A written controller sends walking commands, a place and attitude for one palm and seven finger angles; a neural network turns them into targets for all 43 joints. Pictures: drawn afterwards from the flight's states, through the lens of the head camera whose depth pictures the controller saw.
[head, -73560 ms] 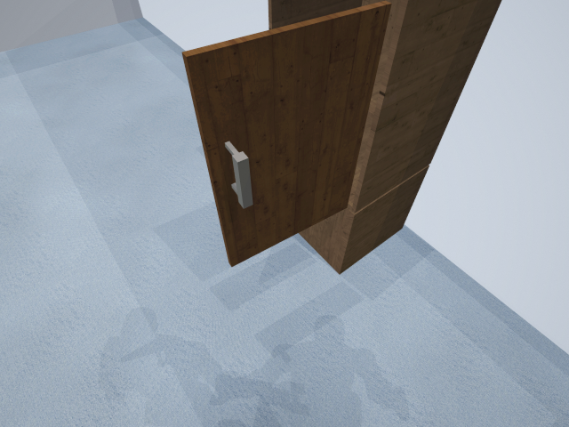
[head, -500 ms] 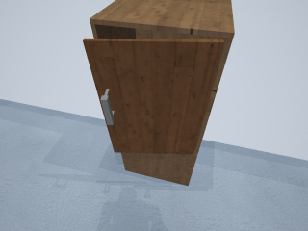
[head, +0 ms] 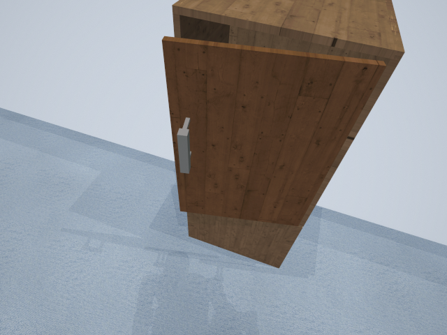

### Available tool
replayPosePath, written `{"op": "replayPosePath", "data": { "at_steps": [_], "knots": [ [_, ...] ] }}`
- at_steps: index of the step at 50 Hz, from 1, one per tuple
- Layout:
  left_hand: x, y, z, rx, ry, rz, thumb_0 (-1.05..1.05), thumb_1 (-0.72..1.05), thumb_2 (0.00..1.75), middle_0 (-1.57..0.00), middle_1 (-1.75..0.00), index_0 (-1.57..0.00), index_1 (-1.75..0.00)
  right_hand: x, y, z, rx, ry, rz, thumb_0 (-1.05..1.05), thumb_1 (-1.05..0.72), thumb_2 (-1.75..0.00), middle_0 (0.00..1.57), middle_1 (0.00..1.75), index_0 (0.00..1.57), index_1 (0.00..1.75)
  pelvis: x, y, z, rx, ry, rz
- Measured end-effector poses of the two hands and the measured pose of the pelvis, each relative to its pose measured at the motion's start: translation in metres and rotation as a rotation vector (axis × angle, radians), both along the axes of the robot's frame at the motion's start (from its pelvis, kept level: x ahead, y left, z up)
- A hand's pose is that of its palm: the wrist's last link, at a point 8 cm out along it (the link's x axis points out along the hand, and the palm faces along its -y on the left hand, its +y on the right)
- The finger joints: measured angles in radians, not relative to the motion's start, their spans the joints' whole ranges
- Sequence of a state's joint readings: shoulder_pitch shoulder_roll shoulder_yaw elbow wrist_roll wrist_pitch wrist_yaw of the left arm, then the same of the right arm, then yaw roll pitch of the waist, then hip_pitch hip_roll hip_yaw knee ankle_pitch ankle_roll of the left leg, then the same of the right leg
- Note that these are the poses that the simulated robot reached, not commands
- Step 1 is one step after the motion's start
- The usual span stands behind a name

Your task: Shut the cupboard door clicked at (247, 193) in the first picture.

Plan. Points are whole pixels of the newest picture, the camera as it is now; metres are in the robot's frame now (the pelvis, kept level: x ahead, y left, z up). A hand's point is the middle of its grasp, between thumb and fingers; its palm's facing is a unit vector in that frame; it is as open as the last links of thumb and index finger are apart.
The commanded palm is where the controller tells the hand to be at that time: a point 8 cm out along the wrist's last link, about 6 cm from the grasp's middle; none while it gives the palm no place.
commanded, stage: come to a stop and stand still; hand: left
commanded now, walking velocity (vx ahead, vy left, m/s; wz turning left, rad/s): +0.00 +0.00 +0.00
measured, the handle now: (186, 145) +0.52 +0.14 +0.01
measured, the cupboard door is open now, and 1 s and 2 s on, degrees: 13 13 13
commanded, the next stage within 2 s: look again from close up in 0.18 s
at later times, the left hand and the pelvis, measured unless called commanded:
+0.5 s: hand out of the picture +0.01 +0.18 -0.17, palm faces -0.02 -0.96 -0.27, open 7.4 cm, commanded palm none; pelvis -0.02 -0.01 -0.01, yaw +0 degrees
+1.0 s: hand out of the picture -0.01 +0.13 -0.18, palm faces +0.00 -0.98 -0.19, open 7.3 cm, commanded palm none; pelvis -0.02 -0.05 +0.00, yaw -1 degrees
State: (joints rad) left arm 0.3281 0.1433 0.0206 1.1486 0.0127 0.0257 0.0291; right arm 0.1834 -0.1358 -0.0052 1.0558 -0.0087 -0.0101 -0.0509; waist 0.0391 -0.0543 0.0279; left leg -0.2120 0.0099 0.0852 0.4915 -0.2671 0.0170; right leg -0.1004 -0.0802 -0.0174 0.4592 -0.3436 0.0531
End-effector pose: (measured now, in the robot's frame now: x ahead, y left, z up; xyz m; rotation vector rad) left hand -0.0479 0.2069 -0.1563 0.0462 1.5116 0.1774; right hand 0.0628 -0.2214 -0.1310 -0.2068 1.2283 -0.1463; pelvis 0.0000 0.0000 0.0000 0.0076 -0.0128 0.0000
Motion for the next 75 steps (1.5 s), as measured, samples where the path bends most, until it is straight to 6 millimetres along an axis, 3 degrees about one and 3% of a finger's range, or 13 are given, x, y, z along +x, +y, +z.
{"op": "replayPosePath", "data": {
  "at_steps": [6,13,21,28,43,49,59,63,69,72,75],
  "knots": [
    [0.029,0.013,0.006,0.027,-0.07,-0.045,0.0,0.91,0.9,-0.19,-0.3,-0.2,-0.3,0.001,0.007,0.0,0.024,-0.018,-0.017,0.0,-0.94,-0.9,0.2,0.3,0.2,0.3,-0.002,0.004,0.003,0.0,0.0,-0.005],
    [0.05,0.02,0.012,0.052,-0.124,-0.076,0.0,0.91,0.9,-0.19,-0.3,-0.2,-0.3,-0.032,-0.005,-0.003,0.014,0.057,-0.046,-0.01,-0.94,-0.9,0.2,0.3,0.2,0.3,-0.005,0.003,0.005,0.004,-0.004,-0.006],
    [0.053,0.023,0.016,0.105,-0.155,-0.131,0.0,0.91,0.9,-0.2,-0.3,-0.2,-0.3,-0.077,-0.015,-0.018,0.04,0.126,-0.051,0.0,-0.92,-0.9,0.2,0.3,0.2,0.3,-0.017,-0.002,-0.003,-0.008,0.006,-0.001],
    [0.047,0.02,0.025,0.147,-0.154,-0.147,0.0,0.91,0.9,-0.2,-0.3,-0.2,-0.3,-0.091,-0.014,-0.031,0.101,0.13,-0.067,0.01,-0.91,-0.9,0.2,0.3,0.2,0.3,-0.021,-0.014,-0.005,0.007,-0.005,-0.01],
    [0.04,-0.021,0.017,0.085,-0.154,-0.134,0.0,0.91,0.9,-0.2,-0.3,-0.2,-0.3,-0.079,-0.047,-0.02,0.062,0.118,-0.055,0.01,-0.92,-0.9,0.2,0.3,0.2,0.3,-0.023,-0.041,-0.002,0.012,0.001,-0.015],
    [0.035,-0.027,0.011,0.062,-0.133,-0.116,0.01,0.91,0.9,-0.2,-0.3,-0.2,-0.3,-0.068,-0.06,-0.014,0.028,0.109,-0.046,0.01,-0.91,-0.9,0.2,0.3,0.2,0.3,-0.018,-0.046,-0.003,0.005,0.002,-0.014],
    [0.029,-0.017,-0.005,0.023,-0.038,-0.064,0.0,0.91,0.9,-0.2,-0.3,-0.2,-0.3,-0.042,-0.045,-0.015,0.014,0.125,-0.045,0.01,-0.91,-0.9,0.2,0.3,0.19,0.3,0.019,-0.035,-0.011,0.007,0.017,-0.015],
    [0.049,-0.012,-0.002,0.042,-0.009,-0.1,0.01,0.91,0.9,-0.2,-0.3,-0.2,-0.3,-0.041,-0.036,-0.02,0.037,0.124,-0.08,0.01,-0.91,-0.9,0.2,0.3,0.2,0.3,0.032,-0.036,-0.012,0.008,0.026,-0.039],
    [0.117,-0.017,0.004,0.106,-0.162,-0.11,0.01,0.91,0.9,-0.2,-0.3,-0.2,-0.3,-0.056,-0.035,-0.039,0.105,0.255,-0.094,0.0,-0.91,-0.9,0.2,0.3,0.2,0.3,0.052,-0.051,-0.02,0.02,0.028,-0.019],
    [0.135,-0.026,0.009,0.115,-0.209,-0.093,0.0,0.91,0.9,-0.19,-0.3,-0.2,-0.3,-0.043,-0.039,-0.041,0.107,0.286,-0.087,0.01,-0.91,-0.9,0.2,0.3,0.2,0.3,0.063,-0.055,-0.018,0.005,0.02,0.008],
    [0.146,-0.032,0.012,0.112,-0.214,-0.093,0.0,0.92,0.9,-0.2,-0.3,-0.2,-0.3,-0.014,-0.044,-0.035,0.097,0.243,-0.082,0.01,-0.91,-0.9,0.2,0.3,0.2,0.3,0.069,-0.056,-0.011,0.009,0.021,0.008]
  ]
}}
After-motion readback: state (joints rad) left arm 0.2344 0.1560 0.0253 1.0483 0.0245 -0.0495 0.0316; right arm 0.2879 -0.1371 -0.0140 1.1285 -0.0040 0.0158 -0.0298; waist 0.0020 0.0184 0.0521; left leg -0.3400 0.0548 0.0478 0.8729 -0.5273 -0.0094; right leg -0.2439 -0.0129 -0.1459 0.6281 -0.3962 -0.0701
